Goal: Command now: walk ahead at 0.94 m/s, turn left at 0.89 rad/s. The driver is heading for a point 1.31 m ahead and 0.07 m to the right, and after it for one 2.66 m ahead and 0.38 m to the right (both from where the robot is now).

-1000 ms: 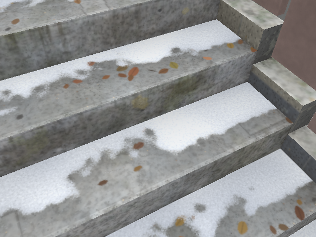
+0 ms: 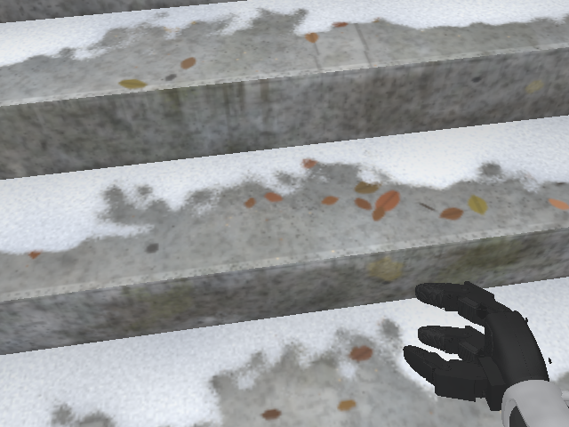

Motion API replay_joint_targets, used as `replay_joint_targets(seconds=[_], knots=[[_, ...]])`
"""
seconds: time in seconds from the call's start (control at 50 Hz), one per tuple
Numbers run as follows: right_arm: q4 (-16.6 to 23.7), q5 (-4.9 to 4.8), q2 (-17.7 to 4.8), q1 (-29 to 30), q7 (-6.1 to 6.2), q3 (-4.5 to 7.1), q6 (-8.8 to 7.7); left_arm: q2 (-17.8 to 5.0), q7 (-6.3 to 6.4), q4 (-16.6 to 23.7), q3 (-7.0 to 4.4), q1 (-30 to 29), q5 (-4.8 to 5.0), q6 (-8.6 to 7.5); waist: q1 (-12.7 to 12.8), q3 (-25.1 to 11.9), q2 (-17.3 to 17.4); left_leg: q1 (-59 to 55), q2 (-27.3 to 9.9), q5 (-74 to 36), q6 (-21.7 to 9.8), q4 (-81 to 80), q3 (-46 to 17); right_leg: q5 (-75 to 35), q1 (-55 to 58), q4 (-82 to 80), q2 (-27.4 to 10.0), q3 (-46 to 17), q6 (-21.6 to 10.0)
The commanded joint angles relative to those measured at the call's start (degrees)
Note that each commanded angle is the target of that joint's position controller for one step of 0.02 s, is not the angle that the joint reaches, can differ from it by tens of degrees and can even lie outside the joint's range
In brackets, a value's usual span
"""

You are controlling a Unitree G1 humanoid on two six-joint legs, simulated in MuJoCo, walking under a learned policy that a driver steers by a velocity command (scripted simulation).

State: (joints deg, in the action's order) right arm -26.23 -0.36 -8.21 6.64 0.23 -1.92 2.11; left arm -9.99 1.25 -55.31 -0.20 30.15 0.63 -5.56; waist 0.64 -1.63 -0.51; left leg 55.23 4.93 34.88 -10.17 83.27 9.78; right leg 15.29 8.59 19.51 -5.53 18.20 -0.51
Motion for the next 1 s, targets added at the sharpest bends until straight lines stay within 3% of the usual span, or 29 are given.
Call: replay_joint_targets(seconds=[0.02, 0.04, 0.06, 0.12, 0.18, 0.24, 0.26, 0.3, 0.32, 0.36, 0.38, 0.4, 0.42, 0.44, 0.46, 0.48, 0.54, 0.56, 0.62, 0.68, 0.72, 0.76, 0.78, 0.8, 0.84, 0.88, 0.9, 0.94, 1.0], knots=[[-6.1, -0.16, -14.9, -27.8, 0.21, 7.97, -1.62, -15.4, -2.43, 15.0, -4.77, -19.8, 0.91, -0.1, -16.6, -15.4, -5.3, -47.1, 3.6, 0.2, -6.4, -32.8, -19.3, -67.2, -27.4, 57.1, -4.4, -9.1, -6.6], [-7.0, 0.01, -18.9, -21.8, 0.94, 9.04, -1.18, -8.5, -5.32, 23.3, -3.21, -25.7, -1.53, -1.29, -10.5, -10.5, 15.9, -51.7, -4.8, 1.0, -11.7, -54.7, -55.5, -13.5, -55.8, 79.5, 10.7, -16.0, -3.0], [-6.9, -0.39, -18.7, -19.4, 0.9, 9.21, -1.73, -6.4, -6.26, 25.7, -2.39, -23.2, -5.95, -3.53, -6.8, -11.4, 7.9, -50.6, -8.5, 5.8, -8.4, -63.9, -65.2, -12.8, -60.8, 91.0, 7.6, -25.0, -3.9], [-16.2, 1.91, -8.8, -22.3, 0.92, 6.61, -5.54, 1.9, -3.72, 28.4, 0.69, -24.1, -5.98, -2.98, 0.3, 4.2, -2.9, -30.9, -9.1, 3.2, -4.3, -64.2, -56.5, -10.0, -71.0, 109.0, 4.9, -24.4, -4.4], [-21.1, 2.22, -8.2, -24.4, -0.98, 5.43, -8.82, 6.9, -0.73, 32.0, 3.81, -31.3, -5.07, 0.33, 2.3, 11.3, -2.4, -26.1, -8.4, -20.6, -0.1, -65.8, -36.5, 1.2, -81.5, 107.0, 2.4, -18.8, -4.2], [-27.0, 2.42, -6.9, -31.9, -1.5, 4.67, -10.7, 6.6, 1.37, 35.9, 4.05, -42.8, -3.52, 0.92, -1.1, 11.2, -0.1, -29.7, -8.1, -32.2, 0.7, -70.7, -29.0, 11.7, -88.0, 108.1, 1.6, -14.3, -5.2], [-28.9, 0.69, -7.7, -34.5, -1.55, 4.6, -10.54, 7.8, 1.32, 37.4, 5.21, -44.3, -3.45, 1.36, -0.3, 9.8, -0.4, -29.5, -7.3, -29.0, 1.5, -74.2, -24.6, 11.4, -84.1, 97.3, 0.5, -15.0, -7.0], [-26.2, -2.0, -7.0, -31.8, 0.99, 4.53, -8.49, 3.9, 0.53, 36.7, 5.32, -41.1, -3.12, 1.45, 0.9, 2.3, -6.4, -17.4, -3.3, -68.0, 1.2, -81.5, -15.6, 7.7, -40.9, 60.7, 4.2, -5.9, -6.8], [-24.4, -3.54, -10.2, -34.6, 2.17, 5.14, -9.46, 4.0, 0.56, 33.2, 4.43, -33.2, -1.25, 0.78, 3.1, -9.8, -2.6, -17.4, -5.9, -103.7, -0.4, -73.1, -18.9, 2.0, -19.1, 60.5, 10.3, -3.2, -6.3], [-19.4, -2.57, -22.9, -25.1, 2.14, 9.75, -11.8, -4.2, 1.4, 27.4, 0.04, -13.3, -0.26, 2.75, 13.5, -23.2, 7.0, -41.5, -13.3, -132.3, 2.5, -51.8, -23.7, -2.3, -17.7, 46.0, 7.4, -11.4, -6.4], [-17.1, -2.36, -22.8, -19.3, 1.14, 10.58, -12.53, -8.7, 0.93, 23.2, -1.7, -5.5, -1.88, 1.91, 18.0, -24.3, -0.3, -43.5, -9.0, -126.3, 7.0, -30.9, -21.3, -7.3, -11.3, 29.8, 6.1, -14.3, -9.6], [-14.6, -1.5, -18.6, -11.6, -0.59, 10.37, -14.24, -11.5, 0.34, 17.9, -3.43, -3.7, -0.7, 1.8, 21.1, -22.1, -10.6, -32.8, 2.6, -61.5, 10.1, 0.9, -16.8, -28.2, -3.2, 14.5, 2.8, -22.9, -14.6], [-26.6, 5.57, -8.2, -42.8, -9.79, 7.47, -10.28, -5.8, -4.53, 9.1, 1.62, 23.5, -4.37, 6.33, 11.9, -36.7, -21.3, -7.0, 14.3, -25.4, 6.3, 47.2, -34.3, -104.5, 23.2, 17.2, -16.9, -61.5, -37.0], [-22.2, 1.18, -12.1, -36.7, -11.07, 9.84, -8.24, -10.2, -6.22, 7.4, -1.13, 10.5, -7.12, 6.98, 9.1, -10.6, 8.1, 14.6, 16.2, -31.6, 3.2, 54.4, -41.3, -82.8, 6.7, 12.9, -18.9, -68.3, -30.7], [-19.7, -0.39, -12.2, -28.7, -8.89, 8.67, -6.81, -6.9, -7.67, 8.7, -1.64, -3.2, -4.09, 6.33, 7.3, -3.8, 10.9, 20.1, 11.6, -30.5, 1.6, 48.9, -39.1, -63.0, -3.4, 12.5, -18.6, -57.6, -26.9], [-15.9, 1.03, -10.8, -23.6, -6.33, 7.72, -5.48, 1.5, -8.68, 4.9, 0.96, -10.6, -2.93, 5.24, 1.9, -9.4, 11.3, 17.4, 7.2, -27.0, -1.5, 42.4, -33.6, -55.2, -7.0, 8.8, -13.8, -47.5, -22.8], [-9.1, 1.97, -2.6, -21.9, -1.78, 1.61, -3.36, 8.6, -8.69, 1.1, 2.92, -26.5, -5.19, 2.22, -12.5, -6.1, 3.7, 13.4, -3.9, -7.4, -3.5, 35.7, -19.1, -35.4, -33.1, 2.1, -2.9, -21.4, -11.5], [-6.5, 1.56, 0.1, -19.6, -1.95, -0.13, -3.54, 5.2, -6.69, 0.3, 1.92, -22.1, -6.3, 0.71, -12.4, -5.6, -3.2, 11.2, -2.8, 0.6, -1.9, 38.2, -12.8, -28.1, -39.7, 0.5, 2.6, -17.1, -10.2], [-1.3, 0.89, -2.6, -4.9, -2.46, -2.83, -4.17, -2.7, -3.82, -2.8, 0.79, -3.4, -8.72, -0.64, -1.8, -9.5, 1.7, 12.7, -4.8, -13.5, 3.1, 20.9, -8.9, -22.5, -34.6, -1.6, 4.5, -23.2, -10.1], [-1.1, 1.3, -3.6, -0.4, -2.86, -2.61, -1.93, -10.3, -7.2, 5.7, -1.09, -10.9, -2.99, -1.36, -4.9, -6.6, -10.5, -4.2, -4.9, -4.1, 7.1, 3.3, -3.2, -34.5, -40.3, -12.3, -2.4, -29.0, -15.0], [-4.8, 0.39, -9.4, -8.0, -2.44, -0.26, -0.21, -18.6, -8.51, 9.7, -3.73, -14.2, -0.67, -3.25, -10.0, -10.1, -11.8, -22.1, -0.6, -18.2, 8.4, -8.6, 0.3, -84.2, -37.9, -8.4, -4.5, -29.2, -16.0], [-12.0, 1.23, -14.1, -26.1, 0.43, 2.53, -0.52, -17.0, -8.41, 13.2, -4.84, -20.3, -0.7, -4.42, -15.0, -16.3, -8.8, -42.2, -0.3, -27.3, 3.8, -31.4, -8.3, -92.1, -35.9, 10.2, -3.8, -27.6, -9.7], [-15.6, 2.69, -18.5, -38.4, 2.04, 3.92, -1.13, -5.4, -8.34, 13.4, -2.32, -11.7, -4.35, -4.24, -13.2, -37.0, 11.0, -66.6, -17.5, -56.5, -12.0, -41.8, -36.9, -51.5, -47.3, 33.3, 3.9, -26.3, -5.5], [-11.5, 5.25, -20.2, -35.0, 0.93, 4.51, -1.3, -4.5, -8.16, 9.0, -2.34, -1.4, -3.92, -2.1, -12.8, -34.1, 22.5, -55.7, -32.9, -32.6, -21.3, -60.0, -71.0, -1.6, -56.2, 69.0, 11.6, -35.1, -2.3], [-14.3, 1.69, -14.3, -13.9, -0.16, 3.83, -6.93, -5.7, -6.18, 7.2, -3.72, -8.1, -0.21, -0.08, -2.6, -5.1, 12.0, -27.0, -25.4, 6.8, -8.4, -60.5, -50.1, -6.8, -68.6, 86.6, 6.3, -32.3, -3.4], [-17.4, -1.05, 1.4, -5.5, 0.28, 0.13, -9.26, -2.4, -3.64, 7.0, -2.45, -9.0, -3.56, 1.72, 2.9, -6.8, -1.2, -21.2, -22.2, -5.0, -2.7, -56.4, -29.4, -3.4, -62.4, 80.5, 2.5, -28.3, -4.6], [-17.0, -0.9, 3.7, -3.8, 1.87, -0.02, -9.62, -1.2, -3.47, 8.0, -1.84, -12.1, -3.86, 2.02, 3.4, -6.7, -1.9, -21.0, -19.7, -10.6, 0.1, -57.7, -22.1, 0.0, -59.8, 75.9, 0.9, -26.7, -3.7], [-18.3, 1.3, -1.4, -8.2, 4.43, 1.85, -9.98, -3.2, -4.73, 11.3, -1.53, -19.7, -1.53, 1.75, 1.5, -9.0, -0.4, -26.3, -19.3, -17.4, 0.4, -59.1, -14.4, -3.9, -61.9, 70.6, -0.5, -24.1, -1.5], [-17.7, 2.46, -10.9, -10.4, 4.08, 5.75, -9.47, -2.9, -7.41, 15.1, 0.0, -28.1, -1.74, 1.96, -0.3, -7.2, 3.4, -31.9, -20.2, -22.1, 0.8, -68.5, -5.4, 7.2, -57.8, 53.1, -2.1, -17.8, 1.0]])
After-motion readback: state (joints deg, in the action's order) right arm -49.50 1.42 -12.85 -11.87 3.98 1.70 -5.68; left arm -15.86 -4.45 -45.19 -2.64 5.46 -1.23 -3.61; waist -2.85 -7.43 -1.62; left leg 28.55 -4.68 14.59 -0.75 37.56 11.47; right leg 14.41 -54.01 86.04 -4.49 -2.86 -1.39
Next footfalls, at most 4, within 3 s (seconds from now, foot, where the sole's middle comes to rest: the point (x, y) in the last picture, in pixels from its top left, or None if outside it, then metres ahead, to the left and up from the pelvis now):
0.40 right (334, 368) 0.49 -0.04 -0.44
0.76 left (181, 218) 0.70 0.23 -0.27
1.26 right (347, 221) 0.69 -0.07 -0.27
1.66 left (339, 21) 1.08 -0.07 -0.10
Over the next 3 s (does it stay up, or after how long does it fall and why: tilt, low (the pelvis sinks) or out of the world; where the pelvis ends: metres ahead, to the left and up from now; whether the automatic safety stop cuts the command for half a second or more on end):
stays up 2.23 -0.16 0.82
